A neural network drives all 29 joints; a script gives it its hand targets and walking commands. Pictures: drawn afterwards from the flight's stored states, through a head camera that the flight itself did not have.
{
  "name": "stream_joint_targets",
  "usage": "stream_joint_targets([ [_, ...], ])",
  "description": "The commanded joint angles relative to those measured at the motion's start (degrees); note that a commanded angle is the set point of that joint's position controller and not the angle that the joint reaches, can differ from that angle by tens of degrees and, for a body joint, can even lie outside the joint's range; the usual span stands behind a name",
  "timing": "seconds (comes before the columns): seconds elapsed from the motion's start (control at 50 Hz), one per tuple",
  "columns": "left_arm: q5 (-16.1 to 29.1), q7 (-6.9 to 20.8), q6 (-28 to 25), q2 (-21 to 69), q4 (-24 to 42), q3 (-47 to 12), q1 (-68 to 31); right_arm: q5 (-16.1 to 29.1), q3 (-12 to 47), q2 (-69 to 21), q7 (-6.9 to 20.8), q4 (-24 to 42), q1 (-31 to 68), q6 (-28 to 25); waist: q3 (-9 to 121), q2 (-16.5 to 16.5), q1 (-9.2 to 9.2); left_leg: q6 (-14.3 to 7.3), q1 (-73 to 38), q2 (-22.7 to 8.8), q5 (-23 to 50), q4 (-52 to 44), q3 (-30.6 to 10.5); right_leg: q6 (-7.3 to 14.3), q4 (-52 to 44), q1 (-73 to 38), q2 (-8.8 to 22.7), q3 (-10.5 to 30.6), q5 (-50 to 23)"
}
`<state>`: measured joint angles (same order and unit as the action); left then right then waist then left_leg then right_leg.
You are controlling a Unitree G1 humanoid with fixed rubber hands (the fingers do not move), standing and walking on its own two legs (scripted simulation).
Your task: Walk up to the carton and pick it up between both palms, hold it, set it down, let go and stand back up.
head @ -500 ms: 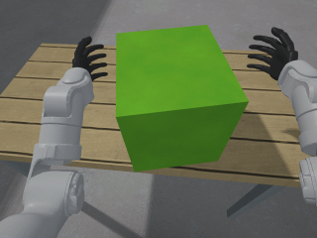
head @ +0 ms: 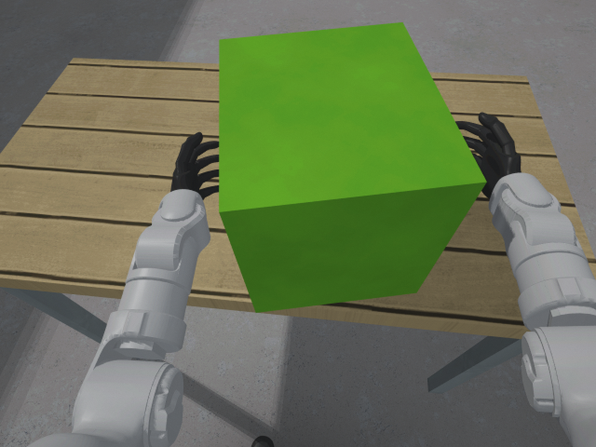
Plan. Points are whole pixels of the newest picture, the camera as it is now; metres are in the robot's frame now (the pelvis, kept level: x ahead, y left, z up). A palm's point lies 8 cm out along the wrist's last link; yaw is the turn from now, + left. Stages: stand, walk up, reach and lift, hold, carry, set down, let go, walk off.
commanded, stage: reach and lift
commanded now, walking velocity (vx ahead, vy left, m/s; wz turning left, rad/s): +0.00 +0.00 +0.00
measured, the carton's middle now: (325, 175) +0.46 +0.04 +0.07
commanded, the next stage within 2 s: none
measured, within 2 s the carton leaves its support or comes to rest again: neither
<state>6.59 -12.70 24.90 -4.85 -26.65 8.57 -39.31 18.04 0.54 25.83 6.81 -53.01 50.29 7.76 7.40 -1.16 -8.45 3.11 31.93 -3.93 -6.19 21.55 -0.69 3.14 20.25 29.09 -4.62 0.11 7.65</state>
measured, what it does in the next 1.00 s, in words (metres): stands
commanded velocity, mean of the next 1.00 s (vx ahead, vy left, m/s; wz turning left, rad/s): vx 0.00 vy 0.00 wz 0.00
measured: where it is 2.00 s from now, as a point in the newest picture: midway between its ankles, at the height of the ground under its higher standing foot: outside the picture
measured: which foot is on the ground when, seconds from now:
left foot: down 0.00-1.00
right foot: down 0.00-1.00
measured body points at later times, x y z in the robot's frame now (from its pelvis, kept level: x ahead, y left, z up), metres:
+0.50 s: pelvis -0.01 -0.01 +0.00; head +0.07 -0.02 +0.44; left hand +0.42 +0.21 +0.08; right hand +0.49 -0.17 +0.09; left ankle +0.03 +0.15 -0.74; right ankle +0.00 -0.08 -0.74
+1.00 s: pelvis +0.00 +0.00 +0.00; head +0.08 +0.00 +0.44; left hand +0.42 +0.20 +0.08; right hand +0.49 -0.13 +0.09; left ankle +0.03 +0.15 -0.74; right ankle +0.00 -0.08 -0.74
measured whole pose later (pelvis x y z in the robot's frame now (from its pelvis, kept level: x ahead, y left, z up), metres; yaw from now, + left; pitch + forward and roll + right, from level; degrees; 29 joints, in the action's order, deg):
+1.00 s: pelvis +0.00 +0.00 +0.00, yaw +1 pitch +16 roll -1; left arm -4.9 -12.8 8.4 2.4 -41.3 17.4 -45.0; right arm 5.6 -8.7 15.1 3.5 -62.5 53.8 -1.5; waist 7.5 -0.1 -7.6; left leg 3.3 31.6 -3.9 -5.8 21.2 -1.1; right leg 3.4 20.5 29.0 -4.5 -0.7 7.8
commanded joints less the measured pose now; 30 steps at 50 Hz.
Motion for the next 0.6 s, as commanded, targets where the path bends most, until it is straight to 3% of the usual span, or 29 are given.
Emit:
stream_joint_targets([
  [0.0,-2.0,-0.4,-9.1,-7.9,10.5,1.9,-29.8,-1.4,-3.7,14.0,-0.5,11.3,34.9,-7.8,48.7,7.4,-0.16,-0.6,-18.1,3.5,16.9,3.4,3.0,-6.1,4.4,-22.1,0.9,-0.1,-30.5],
  [0.04,-2.8,0.3,-11.4,-7.0,4.4,2.2,-29.3,-2.1,-2.9,13.2,-0.6,6.5,35.2,-8.8,45.0,9.6,0.16,-1.2,-15.0,3.5,13.7,2.3,3.1,-6.7,4.7,-23.4,1.3,0.5,-30.0],
  [0.06,-3.2,0.4,-12.8,-7.5,4.1,3.2,-30.0,-1.9,-2.4,12.8,-0.7,7.1,35.8,-9.7,47.1,9.6,-0.98,-1.4,-13.3,3.7,12.8,1.9,3.7,-6.9,5.2,-25.2,1.7,0.8,-30.1],
  [0.1,-3.6,0.2,-15.2,-6.7,2.0,2.4,-30.6,-1.2,-1.6,12.1,-0.8,4.1,35.7,-11.2,47.1,9.7,-0.39,-1.2,-12.0,3.4,13.4,1.9,3.8,-6.8,5.7,-26.5,1.6,0.6,-31.3],
  [0.16,-3.1,0.6,-17.5,-6.4,1.1,2.2,-30.6,-0.4,-0.2,12.1,-1.2,5.8,37.2,-13.1,49.1,11.2,-0.33,-1.1,-11.2,3.4,15.2,2.4,4.1,-7.1,6.8,-28.6,1.4,0.6,-35.0],
  [0.18,-3.2,0.4,-17.8,-6.6,1.1,2.5,-31.3,-0.2,0.2,12.4,-1.1,5.3,37.7,-13.1,49.5,10.8,-1.07,-0.8,-11.1,3.3,15.0,2.3,4.1,-7.0,6.9,-28.3,1.2,0.4,-34.4],
  [0.22,-2.4,0.1,-18.0,-6.6,-1.2,1.5,-33.0,0.2,0.3,12.1,-1.3,2.4,38.0,-12.7,46.6,10.1,-0.38,-0.8,-11.4,3.2,13.2,2.3,4.1,-6.4,6.1,-25.5,1.1,0.3,-30.3],
  [0.28,-0.9,-0.5,-18.8,-6.2,0.5,0.3,-34.2,1.4,1.0,12.2,-1.3,4.9,39.3,-13.0,50.5,10.3,-0.31,-0.5,-13.4,3.0,14.8,4.0,4.2,-6.3,6.1,-23.6,0.6,0.0,-30.4],
  [0.34,-1.6,-0.3,-18.4,-5.5,-3.2,0.4,-33.4,2.4,2.4,11.2,-1.7,-0.1,37.7,-11.9,45.8,9.0,-0.33,-0.5,-12.0,3.2,13.3,3.8,3.8,-6.1,6.1,-24.1,1.1,0.8,-29.9],
  [0.36,-1.4,0.0,-18.3,-5.6,-5.8,0.6,-34.3,2.5,3.2,10.4,-1.7,-2.1,38.9,-11.4,43.5,10.2,-0.42,-1.0,-10.1,3.3,11.0,3.3,4.0,-6.4,5.8,-24.0,1.6,1.3,-28.5],
  [0.38,-1.3,0.0,-18.6,-5.1,-4.7,0.2,-34.6,2.3,2.1,10.8,-1.9,-2.6,38.5,-11.6,44.6,8.6,0.27,-0.6,-10.1,3.2,10.9,3.0,3.7,-6.2,6.0,-23.7,1.5,1.1,-28.6],
  [0.4,-1.6,0.1,-18.9,-5.1,-5.8,0.4,-34.2,2.6,3.2,9.5,-2.0,-2.8,38.3,-11.6,43.2,9.0,-0.63,-0.8,-9.5,3.3,11.4,3.2,4.0,-6.4,5.9,-24.7,1.6,1.4,-28.7],
  [0.44,-1.2,0.0,-20.2,-3.9,-2.7,-0.9,-36.1,2.4,1.7,9.3,-1.9,0.1,39.2,-12.6,47.2,7.1,0.42,0.1,-11.5,3.2,12.7,3.7,3.7,-6.2,5.9,-23.2,1.3,0.6,-28.4],
  [0.48,-1.7,-0.2,-20.5,-3.4,-4.4,-0.4,-36.0,1.8,2.0,7.4,-1.6,-0.2,39.4,-12.4,45.4,8.3,-0.57,-0.4,-12.6,3.1,12.2,3.9,3.8,-6.0,4.9,-20.9,1.1,0.3,-25.0],
  [0.5,-1.9,-0.4,-20.8,-2.0,-3.5,-1.3,-36.6,1.5,1.2,7.1,-1.6,-0.3,39.3,-12.5,46.4,6.3,0.15,0.0,-14.0,2.8,13.3,4.0,3.4,-5.5,4.8,-19.5,1.1,0.0,-25.2],
  [0.54,-2.3,-0.6,-21.2,-1.4,-1.4,-1.1,-36.9,0.2,0.1,6.5,-1.9,1.5,39.7,-13.1,49.3,6.3,0.35,0.2,-15.7,3.0,16.0,5.4,3.4,-5.4,4.9,-19.2,0.9,-0.1,-27.5],
  [0.58,-3.2,-0.2,-20.9,0.7,-2.3,-1.4,-37.2,-1.5,-1.4,5.3,-2.2,-0.9,39.3,-12.6,48.1,5.2,1.73,0.4,-16.5,3.0,15.2,5.0,3.0,-5.2,4.3,-18.5,1.1,-0.4,-26.2],
])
